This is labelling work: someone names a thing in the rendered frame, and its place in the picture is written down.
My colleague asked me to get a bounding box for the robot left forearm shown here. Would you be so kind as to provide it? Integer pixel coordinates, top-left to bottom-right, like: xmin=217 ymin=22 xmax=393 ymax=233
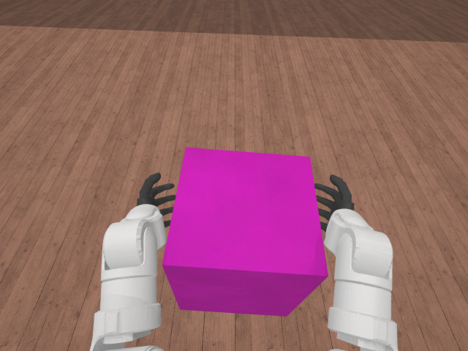
xmin=90 ymin=204 xmax=167 ymax=351

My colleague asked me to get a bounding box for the right robot hand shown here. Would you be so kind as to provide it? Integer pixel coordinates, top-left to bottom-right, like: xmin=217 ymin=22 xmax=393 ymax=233
xmin=314 ymin=175 xmax=354 ymax=232

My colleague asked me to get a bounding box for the robot right forearm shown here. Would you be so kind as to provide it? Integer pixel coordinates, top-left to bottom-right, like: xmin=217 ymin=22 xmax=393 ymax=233
xmin=324 ymin=208 xmax=398 ymax=351

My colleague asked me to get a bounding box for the left robot hand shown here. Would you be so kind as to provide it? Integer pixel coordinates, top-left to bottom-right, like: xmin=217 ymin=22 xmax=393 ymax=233
xmin=137 ymin=173 xmax=176 ymax=227

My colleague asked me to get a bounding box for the carton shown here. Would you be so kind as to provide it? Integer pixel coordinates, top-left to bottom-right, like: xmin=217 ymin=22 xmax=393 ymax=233
xmin=162 ymin=147 xmax=328 ymax=317

